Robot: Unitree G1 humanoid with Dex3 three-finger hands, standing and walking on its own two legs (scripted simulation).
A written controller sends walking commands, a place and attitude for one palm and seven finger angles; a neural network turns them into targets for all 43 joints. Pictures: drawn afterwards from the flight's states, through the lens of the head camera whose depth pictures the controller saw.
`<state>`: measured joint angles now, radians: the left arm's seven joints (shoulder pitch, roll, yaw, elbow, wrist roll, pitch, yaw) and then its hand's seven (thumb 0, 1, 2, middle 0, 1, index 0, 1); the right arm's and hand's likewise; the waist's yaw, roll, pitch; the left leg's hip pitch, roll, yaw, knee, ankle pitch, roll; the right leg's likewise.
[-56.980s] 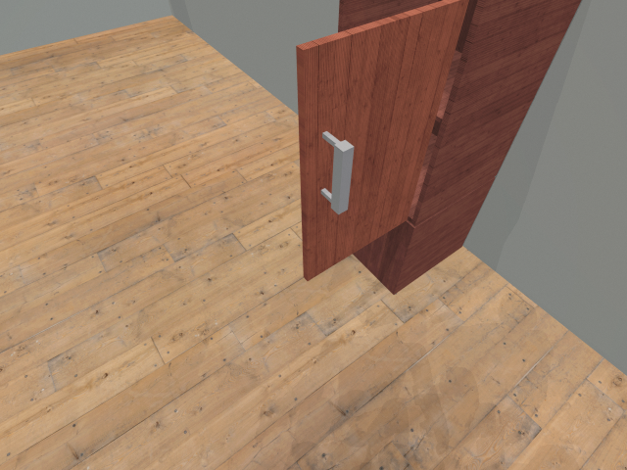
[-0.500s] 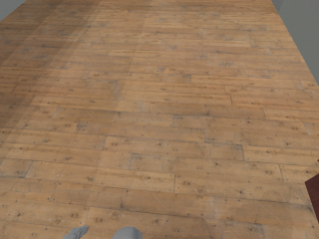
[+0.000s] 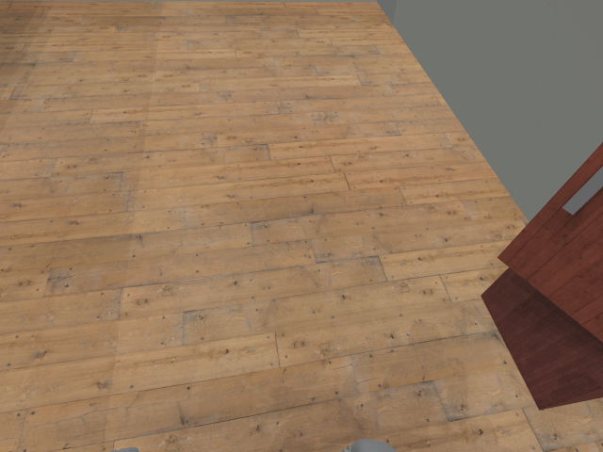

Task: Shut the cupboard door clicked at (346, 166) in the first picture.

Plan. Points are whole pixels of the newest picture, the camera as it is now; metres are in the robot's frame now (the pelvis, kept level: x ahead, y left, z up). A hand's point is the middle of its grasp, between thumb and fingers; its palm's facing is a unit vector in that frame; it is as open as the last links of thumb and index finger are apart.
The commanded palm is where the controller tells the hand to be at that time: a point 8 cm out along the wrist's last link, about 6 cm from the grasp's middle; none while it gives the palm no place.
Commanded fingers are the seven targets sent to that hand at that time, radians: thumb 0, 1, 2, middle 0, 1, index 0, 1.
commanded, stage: turn to face it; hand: left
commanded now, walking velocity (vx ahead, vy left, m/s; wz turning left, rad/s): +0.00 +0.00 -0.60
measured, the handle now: (601, 178) +0.62 -0.53 +0.01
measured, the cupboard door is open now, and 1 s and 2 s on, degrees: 28 28 28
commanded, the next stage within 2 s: take the last steps up to it in 1.30 s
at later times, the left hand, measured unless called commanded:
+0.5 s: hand out of the picture +0.12 +0.13 -0.17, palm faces -0.23 -0.95 -0.22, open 7.4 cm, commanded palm none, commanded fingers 0.00 0.90 0.90 -0.20 -0.30 -0.20 -0.30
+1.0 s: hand (234, 397) +0.22 +0.12 -0.16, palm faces -0.53 -0.81 -0.24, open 7.4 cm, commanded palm none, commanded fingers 0.00 0.90 0.90 -0.20 -0.30 -0.20 -0.30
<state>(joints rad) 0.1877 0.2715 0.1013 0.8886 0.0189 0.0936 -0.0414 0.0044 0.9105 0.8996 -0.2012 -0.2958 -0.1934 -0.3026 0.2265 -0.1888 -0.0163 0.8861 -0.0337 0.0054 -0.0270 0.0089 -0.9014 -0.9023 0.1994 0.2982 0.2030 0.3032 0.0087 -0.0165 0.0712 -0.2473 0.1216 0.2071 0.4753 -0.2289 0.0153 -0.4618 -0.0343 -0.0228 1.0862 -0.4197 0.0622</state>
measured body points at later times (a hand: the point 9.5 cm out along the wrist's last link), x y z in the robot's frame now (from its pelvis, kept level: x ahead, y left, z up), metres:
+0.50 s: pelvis +0.01 -0.04 +0.00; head +0.05 -0.05 +0.44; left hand +0.14 +0.18 -0.15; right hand +0.03 -0.32 -0.14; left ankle +0.05 +0.10 -0.69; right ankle -0.03 -0.14 -0.74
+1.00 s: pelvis +0.01 -0.01 +0.00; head +0.05 -0.03 +0.44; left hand +0.24 +0.16 -0.14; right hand -0.09 -0.25 -0.14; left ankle +0.07 +0.08 -0.74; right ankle -0.08 -0.12 -0.70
